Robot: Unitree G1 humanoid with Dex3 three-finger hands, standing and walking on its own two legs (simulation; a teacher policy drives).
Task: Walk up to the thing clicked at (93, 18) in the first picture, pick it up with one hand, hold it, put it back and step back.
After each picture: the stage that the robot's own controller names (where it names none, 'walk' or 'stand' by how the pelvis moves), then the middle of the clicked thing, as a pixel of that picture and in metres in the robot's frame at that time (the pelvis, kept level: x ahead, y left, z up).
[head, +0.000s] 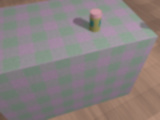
stand; (95, 20) +0.79 -0.08 -0.04
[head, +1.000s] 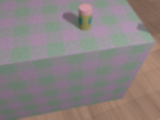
walk; (85, 17) +0.71 -0.01 -0.01
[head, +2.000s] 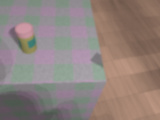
stand; (26, 39) +0.54 +0.22 -0.01
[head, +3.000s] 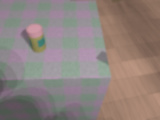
stand; (36, 38) +0.58 +0.20 -0.01
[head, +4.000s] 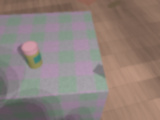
stand; (32, 55) +0.53 +0.22 -0.04
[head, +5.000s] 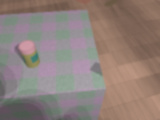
stand; (30, 54) +0.53 +0.23 -0.05
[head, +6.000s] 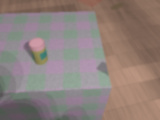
stand; (39, 51) +0.56 +0.20 -0.05
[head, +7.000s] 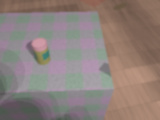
stand; (41, 51) +0.55 +0.19 -0.05
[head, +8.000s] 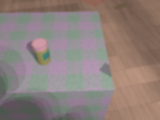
rise first; (41, 52) +0.55 +0.19 -0.05
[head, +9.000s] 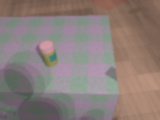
rise first; (48, 54) +0.55 +0.19 -0.04
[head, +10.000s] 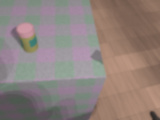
go down; (28, 38) +0.58 +0.18 -0.02
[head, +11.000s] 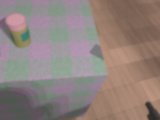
go down; (19, 31) +0.56 +0.18 +0.01
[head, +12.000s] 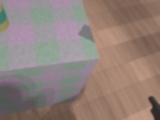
close in; out of the picture +0.57 +0.20 +0.05
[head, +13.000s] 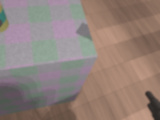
close; out of the picture +0.56 +0.19 +0.05
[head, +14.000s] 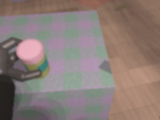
lift; (35, 60) +0.35 +0.13 +0.16
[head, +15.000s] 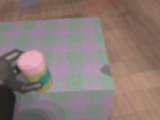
lift; (37, 72) +0.31 +0.13 +0.15
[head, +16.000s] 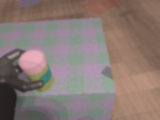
hold; (38, 71) +0.31 +0.13 +0.15
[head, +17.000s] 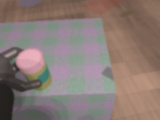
hold; (36, 70) +0.31 +0.14 +0.15
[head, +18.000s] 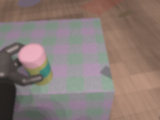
crouch; (37, 65) +0.33 +0.13 +0.16
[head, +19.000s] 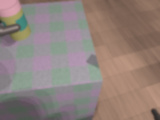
crouch; (13, 19) +0.48 +0.16 +0.18
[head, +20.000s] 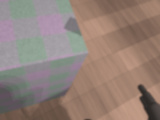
lower; out of the picture +0.55 +0.18 +0.06
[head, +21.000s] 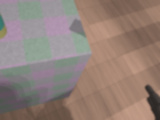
lower; out of the picture +0.53 +0.17 +0.05
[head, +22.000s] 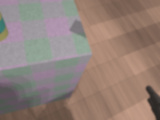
lower; out of the picture +0.53 +0.17 +0.05
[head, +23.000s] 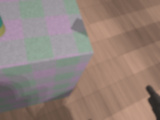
lower; out of the picture +0.53 +0.17 +0.06
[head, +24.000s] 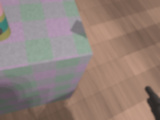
loosen; out of the picture +0.53 +0.16 +0.05
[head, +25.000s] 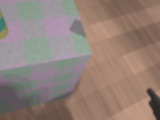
withdraw; out of the picture +0.53 +0.17 +0.05
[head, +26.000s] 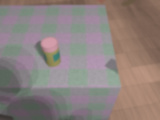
sink last; (51, 52) +0.50 +0.14 +0.00
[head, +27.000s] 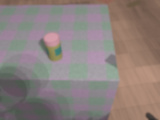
stand; (53, 47) +0.54 +0.15 +0.00
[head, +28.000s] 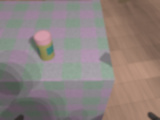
stand; (45, 46) +0.52 +0.16 +0.02
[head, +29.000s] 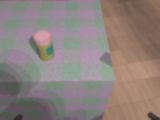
stand; (44, 46) +0.52 +0.16 +0.02
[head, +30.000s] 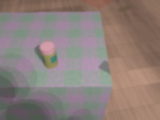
stand; (49, 55) +0.53 +0.16 -0.04
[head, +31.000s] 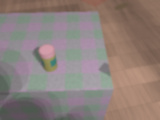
stand; (48, 58) +0.51 +0.15 -0.05
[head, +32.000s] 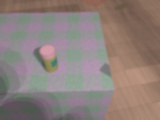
stand; (49, 59) +0.51 +0.15 -0.05
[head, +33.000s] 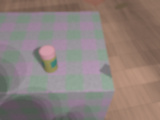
walk; (49, 59) +0.50 +0.15 -0.05
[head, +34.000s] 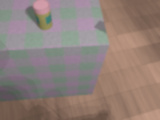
walk; (43, 15) +0.64 +0.17 -0.02
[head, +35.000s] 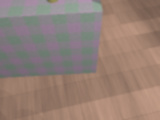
walk; out of the picture +0.91 +0.18 -0.02
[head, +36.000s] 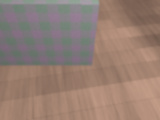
stand; out of the picture +1.15 +0.15 -0.03
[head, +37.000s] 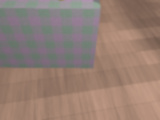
stand; out of the picture +1.14 +0.13 -0.05
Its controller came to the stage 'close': yes
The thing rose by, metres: 0.21
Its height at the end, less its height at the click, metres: +0.00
